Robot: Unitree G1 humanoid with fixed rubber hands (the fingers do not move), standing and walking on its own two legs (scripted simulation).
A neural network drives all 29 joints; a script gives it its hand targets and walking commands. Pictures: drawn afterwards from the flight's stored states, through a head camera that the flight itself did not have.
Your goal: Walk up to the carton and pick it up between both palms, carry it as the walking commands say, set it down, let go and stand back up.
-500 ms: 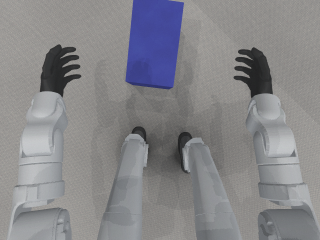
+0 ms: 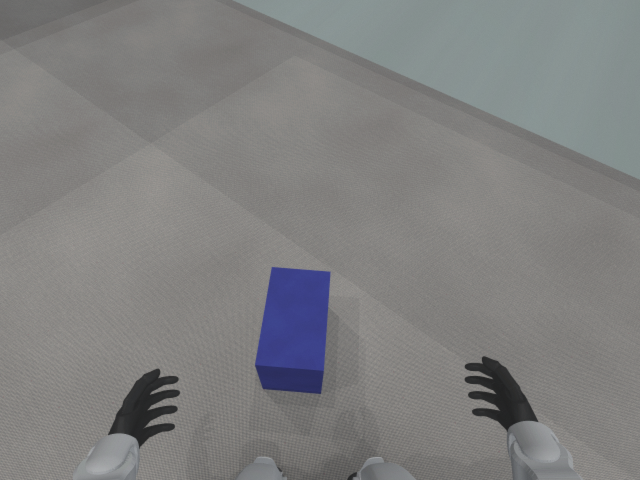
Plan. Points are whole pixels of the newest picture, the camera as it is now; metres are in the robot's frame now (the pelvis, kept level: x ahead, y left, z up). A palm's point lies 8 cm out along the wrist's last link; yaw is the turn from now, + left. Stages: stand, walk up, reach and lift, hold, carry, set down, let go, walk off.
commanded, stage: let go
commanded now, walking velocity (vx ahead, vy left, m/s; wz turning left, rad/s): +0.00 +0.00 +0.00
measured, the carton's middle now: (296, 330) +0.57 +0.05 -0.64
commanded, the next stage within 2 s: stand in 0.48 s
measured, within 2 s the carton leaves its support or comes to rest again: neither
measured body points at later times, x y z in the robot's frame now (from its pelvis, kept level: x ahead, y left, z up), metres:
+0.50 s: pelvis +0.01 +0.03 +0.01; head +0.03 +0.05 +0.46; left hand +0.21 +0.27 -0.06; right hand +0.18 -0.20 -0.05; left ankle +0.09 +0.13 -0.71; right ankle +0.07 -0.12 -0.71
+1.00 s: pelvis +0.11 +0.01 +0.01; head +0.05 +0.03 +0.45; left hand +0.25 +0.30 -0.06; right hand +0.19 -0.28 -0.07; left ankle +0.05 +0.11 -0.71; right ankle +0.07 -0.12 -0.71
